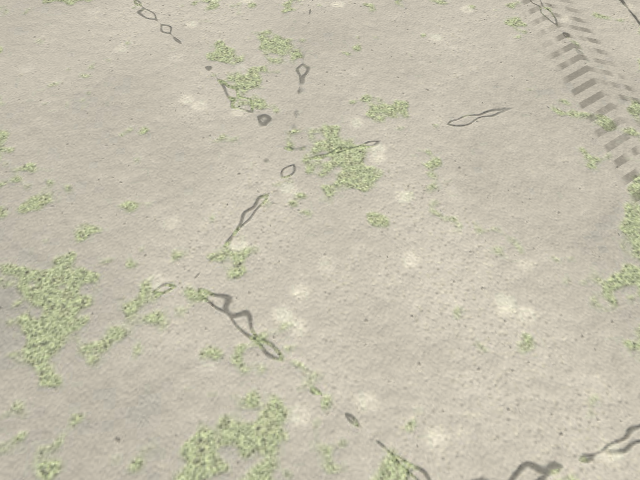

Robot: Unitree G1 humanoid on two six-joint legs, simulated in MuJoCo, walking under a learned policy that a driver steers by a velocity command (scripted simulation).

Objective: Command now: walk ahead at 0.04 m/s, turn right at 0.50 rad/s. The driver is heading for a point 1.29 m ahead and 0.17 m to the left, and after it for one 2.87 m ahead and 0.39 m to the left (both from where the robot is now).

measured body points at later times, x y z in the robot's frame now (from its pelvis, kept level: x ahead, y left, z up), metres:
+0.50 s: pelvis +0.02 -0.05 +0.00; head +0.04 -0.06 +0.45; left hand +0.18 +0.18 -0.10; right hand +0.11 -0.32 -0.13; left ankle +0.03 +0.10 -0.72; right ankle +0.01 -0.14 -0.74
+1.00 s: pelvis +0.13 -0.03 -0.01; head +0.15 -0.02 +0.44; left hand +0.31 +0.21 -0.11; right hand +0.09 -0.28 -0.14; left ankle +0.02 +0.10 -0.73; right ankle +0.14 -0.15 -0.64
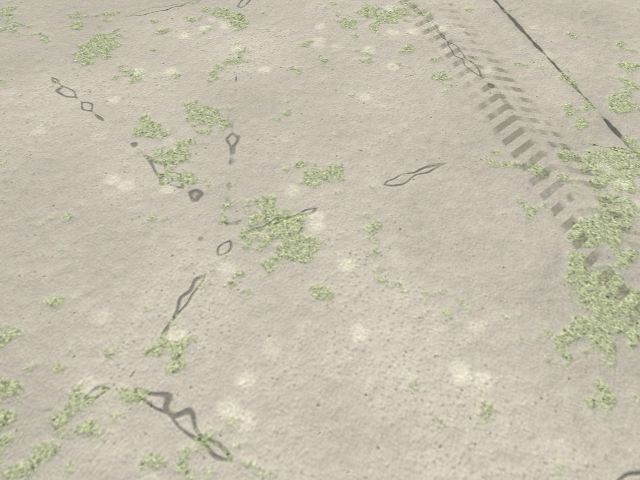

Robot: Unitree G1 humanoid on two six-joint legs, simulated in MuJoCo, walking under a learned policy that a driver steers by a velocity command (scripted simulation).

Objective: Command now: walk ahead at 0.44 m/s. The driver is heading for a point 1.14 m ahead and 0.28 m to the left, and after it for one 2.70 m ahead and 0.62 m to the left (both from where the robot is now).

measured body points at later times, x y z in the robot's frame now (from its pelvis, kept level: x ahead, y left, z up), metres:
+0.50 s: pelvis +0.24 -0.06 +0.02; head +0.25 -0.07 +0.47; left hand +0.28 +0.21 -0.11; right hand +0.40 -0.33 -0.09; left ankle +0.37 +0.12 -0.65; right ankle +0.25 -0.14 -0.73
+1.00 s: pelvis +0.51 +0.03 +0.02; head +0.53 +0.04 +0.46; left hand +0.63 +0.30 -0.11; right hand +0.58 -0.24 -0.10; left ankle +0.52 +0.11 -0.73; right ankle +0.54 -0.14 -0.65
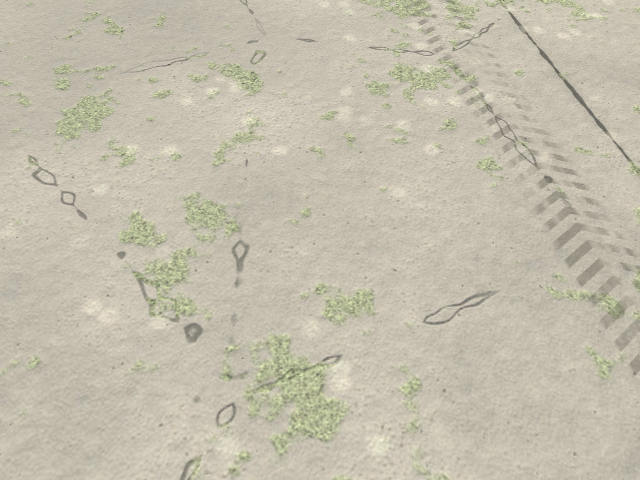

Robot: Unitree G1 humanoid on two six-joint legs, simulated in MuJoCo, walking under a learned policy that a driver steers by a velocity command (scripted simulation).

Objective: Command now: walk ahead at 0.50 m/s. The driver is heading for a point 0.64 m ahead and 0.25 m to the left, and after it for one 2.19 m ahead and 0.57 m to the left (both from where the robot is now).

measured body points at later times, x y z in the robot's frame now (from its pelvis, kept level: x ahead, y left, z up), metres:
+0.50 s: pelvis +0.27 -0.05 -0.01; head +0.30 -0.06 +0.44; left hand +0.34 +0.23 -0.12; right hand +0.40 -0.32 -0.13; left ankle +0.23 +0.09 -0.66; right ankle +0.32 -0.15 -0.75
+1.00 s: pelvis +0.51 +0.08 -0.01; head +0.54 +0.11 +0.44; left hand +0.50 +0.39 -0.13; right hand +0.73 -0.12 -0.11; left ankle +0.52 +0.16 -0.75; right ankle +0.54 -0.10 -0.65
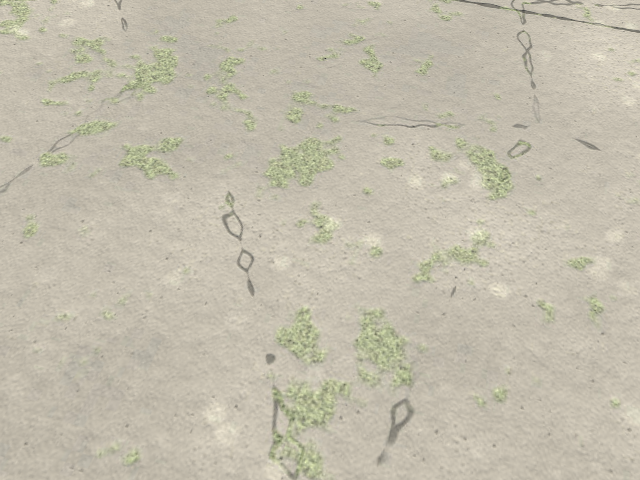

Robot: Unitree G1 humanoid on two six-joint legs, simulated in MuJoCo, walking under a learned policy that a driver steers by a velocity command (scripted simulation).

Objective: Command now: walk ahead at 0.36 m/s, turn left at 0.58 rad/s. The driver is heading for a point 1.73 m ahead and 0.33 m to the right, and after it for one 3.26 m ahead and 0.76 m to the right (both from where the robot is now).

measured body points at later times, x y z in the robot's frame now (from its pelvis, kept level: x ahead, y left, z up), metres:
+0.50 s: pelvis +0.17 -0.04 +0.00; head +0.22 -0.04 +0.45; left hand +0.26 +0.26 -0.10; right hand +0.39 -0.27 -0.11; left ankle +0.09 +0.09 -0.66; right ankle +0.28 -0.11 -0.74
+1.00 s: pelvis +0.09 +0.01 +0.01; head +0.11 +0.05 +0.46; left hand +0.17 +0.33 -0.13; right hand +0.23 -0.25 -0.08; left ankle +0.10 +0.11 -0.74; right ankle +0.05 -0.14 -0.62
